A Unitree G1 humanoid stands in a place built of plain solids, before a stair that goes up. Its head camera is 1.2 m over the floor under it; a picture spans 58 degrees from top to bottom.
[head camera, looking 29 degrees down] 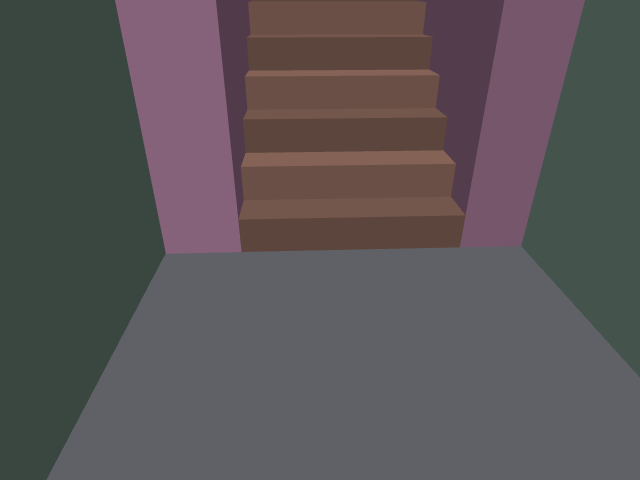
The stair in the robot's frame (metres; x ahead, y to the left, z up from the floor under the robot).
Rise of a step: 0.20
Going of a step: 0.25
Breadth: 1.22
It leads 2 degrees to the left of straight ahead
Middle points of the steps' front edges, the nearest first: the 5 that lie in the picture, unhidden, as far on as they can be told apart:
2.05 -0.17 0.20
2.31 -0.16 0.40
2.56 -0.15 0.60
2.82 -0.14 0.79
3.07 -0.13 0.99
